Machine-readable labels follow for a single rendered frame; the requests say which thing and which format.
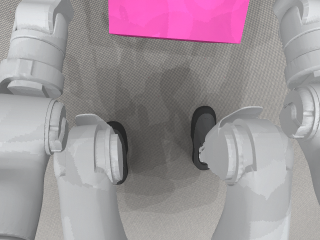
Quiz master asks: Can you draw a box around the robot left forearm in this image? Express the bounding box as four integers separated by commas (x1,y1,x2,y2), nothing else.
0,0,74,99

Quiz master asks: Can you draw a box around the robot left thigh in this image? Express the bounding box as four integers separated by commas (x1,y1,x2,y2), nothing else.
57,124,129,240

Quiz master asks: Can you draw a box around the left robot upper arm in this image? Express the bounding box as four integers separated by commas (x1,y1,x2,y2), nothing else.
0,93,69,240

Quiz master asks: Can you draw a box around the robot right forearm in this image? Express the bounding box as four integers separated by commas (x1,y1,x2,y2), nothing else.
272,0,320,90

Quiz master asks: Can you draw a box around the right robot upper arm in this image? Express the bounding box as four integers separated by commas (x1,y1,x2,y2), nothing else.
279,83,320,206

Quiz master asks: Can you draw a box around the robot left shin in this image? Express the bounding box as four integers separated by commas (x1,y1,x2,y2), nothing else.
53,114,120,182

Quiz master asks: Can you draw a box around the carton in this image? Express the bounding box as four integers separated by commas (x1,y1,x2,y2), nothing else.
108,0,250,44

